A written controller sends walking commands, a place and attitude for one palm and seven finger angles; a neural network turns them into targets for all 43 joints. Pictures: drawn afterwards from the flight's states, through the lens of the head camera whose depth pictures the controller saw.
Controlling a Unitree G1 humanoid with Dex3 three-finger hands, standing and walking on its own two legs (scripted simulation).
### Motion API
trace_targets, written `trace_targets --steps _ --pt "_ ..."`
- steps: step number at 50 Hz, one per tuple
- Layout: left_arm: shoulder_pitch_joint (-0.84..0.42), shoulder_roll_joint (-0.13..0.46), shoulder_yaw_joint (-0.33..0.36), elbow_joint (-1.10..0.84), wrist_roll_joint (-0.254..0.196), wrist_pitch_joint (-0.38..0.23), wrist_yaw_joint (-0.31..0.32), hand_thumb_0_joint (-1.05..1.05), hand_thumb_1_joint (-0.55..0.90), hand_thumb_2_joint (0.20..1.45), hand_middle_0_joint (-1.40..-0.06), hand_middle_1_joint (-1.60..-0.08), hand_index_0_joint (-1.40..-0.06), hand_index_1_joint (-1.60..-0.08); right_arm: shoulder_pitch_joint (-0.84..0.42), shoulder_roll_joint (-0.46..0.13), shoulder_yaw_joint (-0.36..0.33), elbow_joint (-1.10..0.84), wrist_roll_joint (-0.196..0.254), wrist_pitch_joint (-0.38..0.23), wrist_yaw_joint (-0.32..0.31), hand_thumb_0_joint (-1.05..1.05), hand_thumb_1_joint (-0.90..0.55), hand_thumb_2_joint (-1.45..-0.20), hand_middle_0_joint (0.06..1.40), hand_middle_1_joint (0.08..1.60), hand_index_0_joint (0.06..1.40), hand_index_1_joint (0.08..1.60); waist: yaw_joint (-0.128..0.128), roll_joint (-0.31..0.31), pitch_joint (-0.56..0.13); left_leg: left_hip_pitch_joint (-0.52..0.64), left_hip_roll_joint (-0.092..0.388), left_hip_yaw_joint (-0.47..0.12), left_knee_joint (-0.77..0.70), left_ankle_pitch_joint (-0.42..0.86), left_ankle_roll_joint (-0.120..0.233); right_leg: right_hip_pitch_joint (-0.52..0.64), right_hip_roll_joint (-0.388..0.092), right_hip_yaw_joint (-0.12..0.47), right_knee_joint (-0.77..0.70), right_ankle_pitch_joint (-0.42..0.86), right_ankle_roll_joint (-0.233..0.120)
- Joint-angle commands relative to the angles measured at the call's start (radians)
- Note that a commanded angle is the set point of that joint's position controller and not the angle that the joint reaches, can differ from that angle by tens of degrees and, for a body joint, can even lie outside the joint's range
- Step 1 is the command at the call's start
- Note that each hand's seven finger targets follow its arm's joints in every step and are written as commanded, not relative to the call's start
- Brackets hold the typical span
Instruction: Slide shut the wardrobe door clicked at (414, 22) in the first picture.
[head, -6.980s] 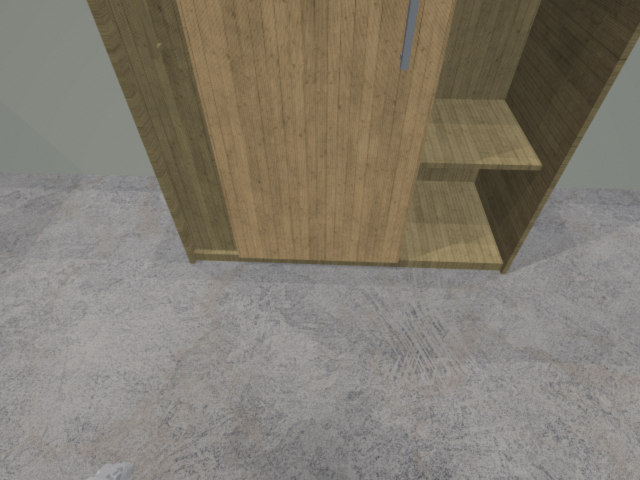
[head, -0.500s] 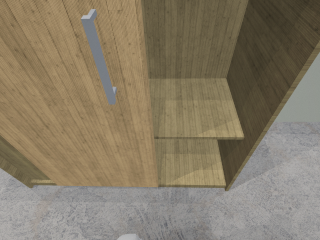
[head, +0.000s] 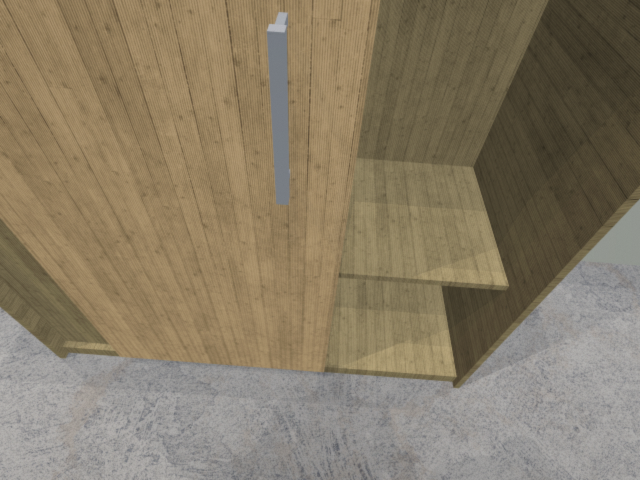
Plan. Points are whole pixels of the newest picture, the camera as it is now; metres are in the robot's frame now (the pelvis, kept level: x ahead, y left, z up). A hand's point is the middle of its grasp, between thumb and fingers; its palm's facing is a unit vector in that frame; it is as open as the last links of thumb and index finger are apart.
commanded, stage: come to a stop and stand still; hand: left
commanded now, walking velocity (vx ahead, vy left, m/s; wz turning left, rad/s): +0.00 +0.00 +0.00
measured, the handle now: (282, 121) +0.49 +0.11 +0.19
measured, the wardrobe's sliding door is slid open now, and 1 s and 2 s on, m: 0.42 0.42 0.42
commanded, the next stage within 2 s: look again from close up in 1.34 s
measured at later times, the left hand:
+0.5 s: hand out of the picture -0.04 +0.13 -0.17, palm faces +0.03 -0.98 -0.18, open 7.4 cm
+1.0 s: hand out of the picture -0.05 +0.10 -0.17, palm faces +0.07 -0.98 -0.17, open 7.4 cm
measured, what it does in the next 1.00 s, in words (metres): steps on the spot: right foot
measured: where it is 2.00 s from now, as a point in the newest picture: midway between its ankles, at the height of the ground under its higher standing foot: outside the picture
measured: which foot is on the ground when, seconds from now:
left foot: down 0.00-1.00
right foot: up 0.00-0.08, down 0.10-1.00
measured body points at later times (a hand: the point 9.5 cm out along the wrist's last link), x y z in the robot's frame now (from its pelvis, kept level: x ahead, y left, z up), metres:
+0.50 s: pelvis -0.03 -0.03 +0.00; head -0.03 -0.04 +0.45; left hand -0.04 +0.18 -0.16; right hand -0.06 -0.24 -0.17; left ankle -0.01 +0.09 -0.74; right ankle -0.06 -0.12 -0.74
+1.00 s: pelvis -0.01 -0.05 +0.00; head -0.01 -0.06 +0.45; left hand -0.05 +0.15 -0.16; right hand -0.03 -0.25 -0.17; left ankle -0.01 +0.09 -0.74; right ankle -0.06 -0.12 -0.74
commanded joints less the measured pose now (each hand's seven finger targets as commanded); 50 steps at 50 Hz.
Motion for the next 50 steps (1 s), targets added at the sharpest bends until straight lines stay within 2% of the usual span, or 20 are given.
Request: trace_targets --steps 1,3,4,5,6,7,8,9,11,14,17,20,22,30,31,35,37,45,47,50 --pt "0.016 0.046 -0.009 -0.032 -0.002 -0.024 0.007 0.0 0.9 0.9 -0.2 -0.3 -0.2 -0.3 0.08 -0.141 -0.026 -0.004 0.005 -0.025 -0.004 0.0 -0.9 -0.9 0.2 0.3 0.2 0.3 -0.043 0.156 -0.058 0.151 0.253 -0.192 -0.07 0.611 0.102 -0.004 -0.012 -0.01 -0.188 0.016 0.002" --pt "0.074 0.045 -0.012 -0.002 -0.003 -0.03 0.012 0.0 0.9 0.9 -0.2 -0.3 -0.2 -0.3 0.083 -0.136 -0.021 0.005 0.011 -0.028 -0.003 0.0 -0.9 -0.9 0.2 0.3 0.2 0.3 -0.024 0.122 -0.087 0.13 0.22 -0.183 -0.036 0.539 0.061 0.107 -0.02 -0.006 -0.365 0.169 -0.003" --pt "0.1 0.057 -0.015 0.016 -0.002 -0.038 0.015 0.0 0.9 0.9 -0.2 -0.3 -0.2 -0.3 0.077 -0.122 -0.019 0.01 0.017 -0.031 0.0 0.0 -0.9 -0.9 0.2 0.3 0.2 0.3 -0.02 0.091 -0.1 0.089 0.187 -0.159 -0.012 0.442 0.024 0.171 -0.048 0.034 -0.432 0.297 -0.014" --pt "0.091 0.071 -0.017 0.023 -0.001 -0.047 0.017 0.0 0.9 0.9 -0.2 -0.3 -0.2 -0.3 0.075 -0.1 -0.015 0.007 0.022 -0.032 0.003 0.0 -0.9 -0.9 0.2 0.3 0.2 0.3 -0.038 0.037 -0.091 0.057 0.156 -0.136 -0.017 0.345 -0.011 0.184 -0.093 0.084 -0.424 0.396 -0.036" --pt "0.072 0.078 -0.019 0.02 -0.002 -0.05 0.018 0.0 0.9 0.9 -0.2 -0.3 -0.2 -0.3 0.076 -0.087 -0.011 0.011 0.022 -0.032 0.007 0.0 -0.9 -0.9 0.2 0.3 0.2 0.3 -0.043 0.032 -0.061 0.026 0.138 -0.131 -0.042 0.261 -0.024 0.18 -0.122 0.089 -0.416 0.433 -0.051" --pt "0.07 0.074 -0.024 0.023 -0.001 -0.05 0.017 0.0 0.9 0.9 -0.2 -0.3 -0.2 -0.3 0.075 -0.085 -0.009 0.018 0.018 -0.033 0.009 0.0 -0.9 -0.9 0.2 0.3 0.2 0.3 -0.045 0.028 -0.042 0.04 0.128 -0.126 -0.055 0.266 -0.031 0.154 -0.121 0.083 -0.401 0.446 -0.057" --pt "0.069 0.065 -0.024 0.029 -0.002 -0.056 0.017 0.0 0.9 0.9 -0.2 -0.3 -0.2 -0.3 0.076 -0.089 -0.008 0.029 0.012 -0.03 0.008 0.0 -0.9 -0.9 0.2 0.3 0.2 0.3 -0.047 -0.055 -0.05 0.063 0.133 -0.118 -0.042 0.299 -0.032 0.146 -0.101 0.083 -0.392 0.487 -0.058" --pt "0.071 0.055 -0.03 0.033 -0.004 -0.06 0.017 0.0 0.9 0.9 -0.2 -0.3 -0.2 -0.3 0.08 -0.098 -0.009 0.036 0.012 -0.03 0.007 0.0 -0.9 -0.9 0.2 0.3 0.2 0.3 -0.047 -0.08 -0.039 0.079 0.138 -0.107 -0.042 0.286 -0.031 0.131 -0.103 0.08 -0.403 0.49 -0.056" --pt "0.061 0.047 -0.033 0.032 -0.005 -0.058 0.018 0.0 0.9 0.9 -0.2 -0.3 -0.2 -0.3 0.098 -0.095 -0.004 0.054 0.012 -0.03 0.008 0.0 -0.9 -0.9 0.2 0.3 0.2 0.3 -0.049 -0.08 -0.011 0.069 0.139 -0.109 -0.069 0.229 -0.028 0.122 -0.093 0.074 -0.423 0.401 -0.051" --pt "0.069 0.047 -0.034 0.034 -0.007 -0.056 0.016 0.0 0.9 0.9 -0.2 -0.3 -0.2 -0.3 0.098 -0.094 0.004 0.072 0.011 -0.029 0.01 0.0 -0.9 -0.9 0.2 0.3 0.2 0.3 -0.044 -0.018 0.039 0.054 0.133 -0.107 -0.098 0.149 -0.032 0.089 -0.086 0.086 -0.456 0.272 -0.051" --pt "0.082 0.047 -0.034 0.039 -0.007 -0.053 0.016 0.0 0.9 0.9 -0.2 -0.3 -0.2 -0.3 0.107 -0.081 0.008 0.086 0.011 -0.023 0.011 0.0 -0.9 -0.9 0.2 0.3 0.2 0.3 -0.041 0.013 0.088 0.025 0.124 -0.101 -0.108 0.078 -0.037 0.061 -0.081 0.096 -0.482 0.185 -0.054" --pt "0.091 0.047 -0.034 0.041 -0.009 -0.053 0.014 0.0 0.9 0.9 -0.2 -0.3 -0.2 -0.3 0.127 -0.073 0.011 0.093 0.01 -0.022 0.009 0.0 -0.9 -0.9 0.2 0.3 0.2 0.3 -0.041 0.045 0.095 0.016 0.121 -0.099 -0.108 0.058 -0.039 0.052 -0.077 0.103 -0.491 0.157 -0.058" --pt "0.104 0.042 -0.033 0.04 -0.008 -0.054 0.014 0.0 0.9 0.9 -0.2 -0.3 -0.2 -0.3 0.142 -0.063 0.011 0.098 0.01 -0.019 0.009 0.0 -0.9 -0.9 0.2 0.3 0.2 0.3 -0.042 0.032 0.094 0.009 0.118 -0.095 -0.1 0.041 -0.04 0.047 -0.078 0.109 -0.503 0.121 -0.06" --pt "0.138 0.013 -0.035 0.051 -0.012 -0.064 0.015 0.0 0.9 0.9 -0.2 -0.3 -0.2 -0.3 0.174 -0.047 0.014 0.11 0.01 -0.029 0.002 0.0 -0.9 -0.9 0.2 0.3 0.2 0.3 -0.042 0.034 0.041 0.039 0.131 -0.092 -0.073 0.133 -0.04 0.073 -0.073 0.104 -0.485 0.228 -0.064" --pt "0.138 0.01 -0.033 0.051 -0.011 -0.064 0.016 0.0 0.9 0.9 -0.2 -0.3 -0.2 -0.3 0.18 -0.042 0.013 0.112 0.011 -0.026 0.002 0.0 -0.9 -0.9 0.2 0.3 0.2 0.3 -0.042 0.016 0.049 0.028 0.131 -0.091 -0.068 0.118 -0.039 0.076 -0.072 0.097 -0.491 0.213 -0.063" --pt "0.157 0.0 -0.036 0.058 -0.012 -0.067 0.018 0.0 0.9 0.9 -0.2 -0.3 -0.2 -0.3 0.186 -0.04 0.016 0.115 0.011 -0.03 -0.002 0.0 -0.9 -0.9 0.2 0.3 0.2 0.3 -0.043 0.026 0.041 0.038 0.134 -0.09 -0.062 0.162 -0.04 0.087 -0.072 0.098 -0.48 0.287 -0.064" --pt "0.164 -0.005 -0.036 0.059 -0.011 -0.066 0.02 0.0 0.9 0.9 -0.2 -0.3 -0.2 -0.3 0.185 -0.033 0.016 0.115 0.012 -0.027 -0.002 0.0 -0.9 -0.9 0.2 0.3 0.2 0.3 -0.042 0.027 0.058 0.027 0.132 -0.088 -0.057 0.149 -0.04 0.078 -0.073 0.095 -0.484 0.276 -0.062" --pt "0.182 -0.007 -0.035 0.062 -0.01 -0.069 0.023 0.0 0.9 0.9 -0.2 -0.3 -0.2 -0.3 0.177 -0.033 0.015 0.111 0.011 -0.027 -0.006 0.0 -0.9 -0.9 0.2 0.3 0.2 0.3 -0.042 0.018 0.047 0.044 0.137 -0.082 -0.044 0.178 -0.042 0.094 -0.072 0.088 -0.468 0.375 -0.056" --pt "0.177 -0.006 -0.035 0.061 -0.01 -0.066 0.024 0.0 0.9 0.9 -0.2 -0.3 -0.2 -0.3 0.176 -0.03 0.016 0.11 0.011 -0.024 -0.006 0.0 -0.9 -0.9 0.2 0.3 0.2 0.3 -0.043 0.018 0.068 0.027 0.133 -0.084 -0.043 0.154 -0.043 0.085 -0.072 0.09 -0.475 0.341 -0.055" --pt "0.185 -0.007 -0.035 0.06 -0.009 -0.068 0.023 0.0 0.9 0.9 -0.2 -0.3 -0.2 -0.3 0.17 -0.033 0.016 0.109 0.01 -0.024 -0.006 0.0 -0.9 -0.9 0.2 0.3 0.2 0.3 -0.041 0.015 0.071 0.032 0.135 -0.081 -0.039 0.172 -0.042 0.085 -0.074 0.088 -0.474 0.373 -0.05"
